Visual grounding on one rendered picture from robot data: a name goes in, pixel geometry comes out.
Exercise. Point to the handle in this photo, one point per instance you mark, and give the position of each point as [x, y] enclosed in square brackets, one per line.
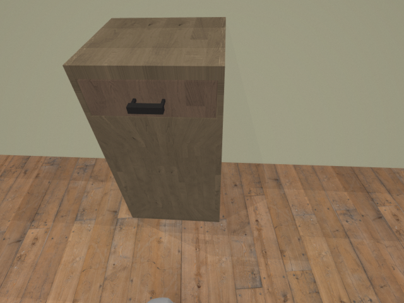
[141, 108]

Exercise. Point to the drawer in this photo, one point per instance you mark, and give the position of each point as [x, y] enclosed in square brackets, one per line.
[183, 98]

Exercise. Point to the cabinet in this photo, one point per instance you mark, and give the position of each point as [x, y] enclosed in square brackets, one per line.
[165, 167]

